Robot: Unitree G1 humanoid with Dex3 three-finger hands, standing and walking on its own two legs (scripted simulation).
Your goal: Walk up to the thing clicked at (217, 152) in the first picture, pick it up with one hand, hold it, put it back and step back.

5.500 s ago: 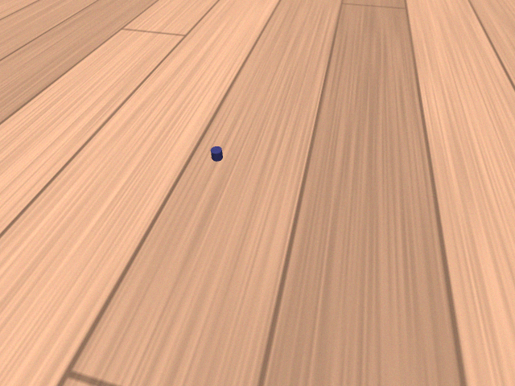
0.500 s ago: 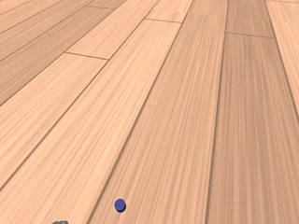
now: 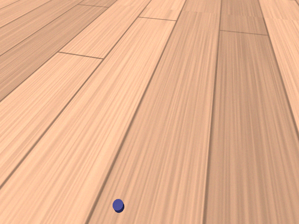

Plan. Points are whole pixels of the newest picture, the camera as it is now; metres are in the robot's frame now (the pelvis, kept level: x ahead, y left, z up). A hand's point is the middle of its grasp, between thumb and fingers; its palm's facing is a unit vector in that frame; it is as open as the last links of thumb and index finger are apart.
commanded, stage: walk up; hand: left
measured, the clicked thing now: (118, 205) +0.35 +0.23 -0.75
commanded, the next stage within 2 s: stand in 0.22 s
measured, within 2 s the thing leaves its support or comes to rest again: neither
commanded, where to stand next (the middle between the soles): +0.02 -0.01 m, yaw +0 degrees
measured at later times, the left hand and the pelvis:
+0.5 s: hand out of the picture +0.08 +0.25 -0.15, palm faces -0.02 -0.94 -0.34, open 7.4 cm; pelvis +0.00 +0.00 +0.00, yaw +0 degrees
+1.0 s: hand out of the picture +0.04 +0.25 -0.16, palm faces -0.02 -0.94 -0.34, open 7.4 cm; pelvis -0.02 +0.00 +0.00, yaw +1 degrees
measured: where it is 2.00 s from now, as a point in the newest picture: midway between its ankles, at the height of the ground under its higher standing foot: outside the picture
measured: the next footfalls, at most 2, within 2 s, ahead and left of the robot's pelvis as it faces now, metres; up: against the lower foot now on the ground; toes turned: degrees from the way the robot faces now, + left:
none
